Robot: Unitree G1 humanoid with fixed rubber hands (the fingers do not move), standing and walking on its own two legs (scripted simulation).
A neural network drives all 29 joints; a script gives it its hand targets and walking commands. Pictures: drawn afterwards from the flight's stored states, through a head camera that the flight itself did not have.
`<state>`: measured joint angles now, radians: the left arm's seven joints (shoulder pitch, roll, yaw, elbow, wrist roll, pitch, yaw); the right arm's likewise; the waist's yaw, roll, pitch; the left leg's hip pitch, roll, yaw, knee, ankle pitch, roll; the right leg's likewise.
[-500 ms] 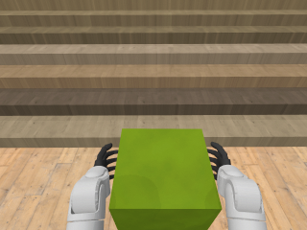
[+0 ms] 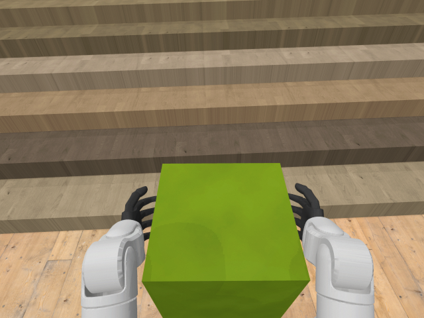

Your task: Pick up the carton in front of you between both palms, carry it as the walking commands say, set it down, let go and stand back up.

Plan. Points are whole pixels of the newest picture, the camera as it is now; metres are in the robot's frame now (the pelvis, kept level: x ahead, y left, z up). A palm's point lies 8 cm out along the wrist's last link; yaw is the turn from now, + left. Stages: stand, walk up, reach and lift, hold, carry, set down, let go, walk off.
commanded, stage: carry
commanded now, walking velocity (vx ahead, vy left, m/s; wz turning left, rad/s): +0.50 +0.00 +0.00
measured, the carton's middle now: (221, 248) +0.27 -0.01 +0.03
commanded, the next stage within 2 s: none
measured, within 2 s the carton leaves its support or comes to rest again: neither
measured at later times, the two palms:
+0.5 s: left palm (148, 100) +0.64 +0.16 +0.13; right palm (263, 96) +0.62 -0.13 +0.14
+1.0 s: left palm (166, 40) +1.02 +0.15 +0.15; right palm (248, 36) +1.03 -0.15 +0.15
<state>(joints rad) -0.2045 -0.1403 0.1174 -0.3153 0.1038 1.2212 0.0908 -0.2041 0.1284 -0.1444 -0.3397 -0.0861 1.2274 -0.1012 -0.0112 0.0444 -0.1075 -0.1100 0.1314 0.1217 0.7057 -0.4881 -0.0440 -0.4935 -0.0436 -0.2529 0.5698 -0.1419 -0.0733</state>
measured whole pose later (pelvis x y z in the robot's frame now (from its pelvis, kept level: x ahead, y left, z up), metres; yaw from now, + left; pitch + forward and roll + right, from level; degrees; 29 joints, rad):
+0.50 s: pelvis +0.33 +0.03 +0.00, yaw -2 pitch +3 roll +1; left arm -0.36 -0.07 0.15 -0.40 0.06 1.27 0.10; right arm -0.38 0.13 -0.15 -0.38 -0.09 1.25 -0.12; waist -0.03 -0.03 -0.04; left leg -0.50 0.03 0.25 0.61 -0.18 0.10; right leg -0.19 -0.08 -0.08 0.99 -0.49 -0.01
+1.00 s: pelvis +0.63 +0.00 +0.01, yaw -1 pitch +6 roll +0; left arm -0.87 0.00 0.26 0.08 0.07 1.32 0.13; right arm -0.88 -0.02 -0.31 0.05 -0.07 1.34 -0.14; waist 0.06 0.03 0.05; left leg -0.55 0.00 0.03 1.43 -0.43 0.06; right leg -0.46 0.01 -0.16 0.58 -0.23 -0.11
